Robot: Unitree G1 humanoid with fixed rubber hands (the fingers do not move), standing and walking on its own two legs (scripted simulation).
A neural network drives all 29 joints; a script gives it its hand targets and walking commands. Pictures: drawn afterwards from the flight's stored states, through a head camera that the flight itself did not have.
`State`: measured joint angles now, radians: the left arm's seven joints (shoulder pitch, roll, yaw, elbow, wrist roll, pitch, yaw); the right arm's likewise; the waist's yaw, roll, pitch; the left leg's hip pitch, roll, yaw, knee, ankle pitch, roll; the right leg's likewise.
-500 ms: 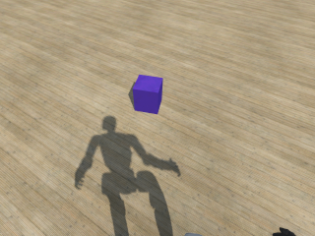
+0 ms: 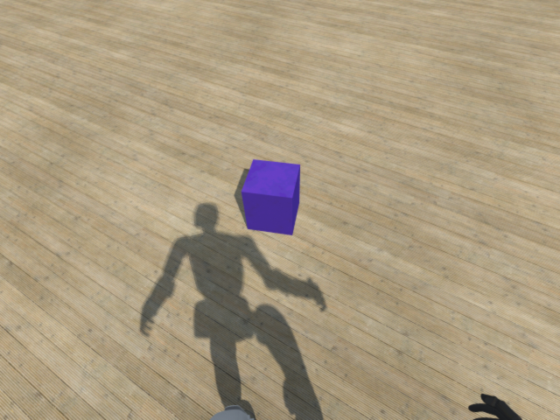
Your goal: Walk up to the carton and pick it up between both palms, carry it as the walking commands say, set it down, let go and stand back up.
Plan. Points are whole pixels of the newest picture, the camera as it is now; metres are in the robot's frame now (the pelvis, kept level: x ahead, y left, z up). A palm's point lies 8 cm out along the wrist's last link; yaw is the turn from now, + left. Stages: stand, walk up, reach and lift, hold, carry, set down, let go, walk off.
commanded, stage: walk up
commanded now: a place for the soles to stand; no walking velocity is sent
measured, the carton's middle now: (273, 197) +1.09 +0.10 -0.64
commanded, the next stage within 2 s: none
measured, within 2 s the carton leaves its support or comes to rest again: neither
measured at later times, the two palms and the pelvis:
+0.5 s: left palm (55, 359) +0.23 +0.38 -0.07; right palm (485, 357) +0.25 -0.30 -0.11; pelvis +0.19 +0.03 -0.01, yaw -2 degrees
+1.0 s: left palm (97, 242) +0.46 +0.42 -0.09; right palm (427, 269) +0.41 -0.24 -0.09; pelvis +0.37 +0.10 +0.00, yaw -5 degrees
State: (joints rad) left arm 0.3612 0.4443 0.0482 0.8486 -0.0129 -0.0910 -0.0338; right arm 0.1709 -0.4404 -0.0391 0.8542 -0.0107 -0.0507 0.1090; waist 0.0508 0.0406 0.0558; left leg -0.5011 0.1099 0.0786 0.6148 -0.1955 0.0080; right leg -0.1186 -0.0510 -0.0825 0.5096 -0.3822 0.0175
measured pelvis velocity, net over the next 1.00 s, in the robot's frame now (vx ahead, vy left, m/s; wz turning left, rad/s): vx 0.37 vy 0.10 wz -0.08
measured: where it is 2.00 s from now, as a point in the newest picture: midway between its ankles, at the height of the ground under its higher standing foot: (258, 313)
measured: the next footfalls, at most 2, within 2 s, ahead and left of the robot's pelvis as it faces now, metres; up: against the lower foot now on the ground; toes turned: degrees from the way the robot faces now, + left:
left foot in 0.04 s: +0.19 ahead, +0.15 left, +0.00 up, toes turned +7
right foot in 0.36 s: +0.25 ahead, -0.09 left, +0.00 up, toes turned -8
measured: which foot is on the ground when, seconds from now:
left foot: up 0.00-0.02, down 0.04-0.36, up 0.38-0.70, down 0.72-1.00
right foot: down 0.00-0.04, up 0.06-0.34, down 0.36-0.72, up 0.74-1.00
